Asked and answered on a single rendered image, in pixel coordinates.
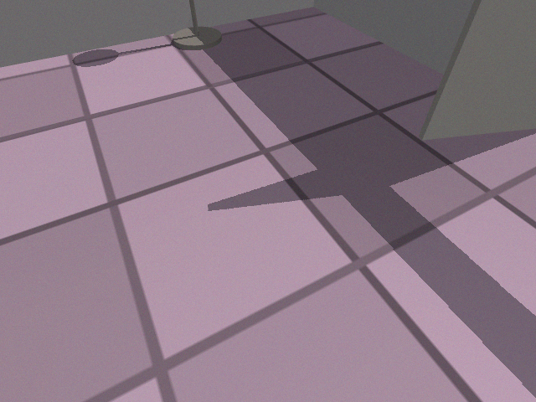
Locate coat stand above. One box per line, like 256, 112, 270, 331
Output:
173, 0, 222, 50

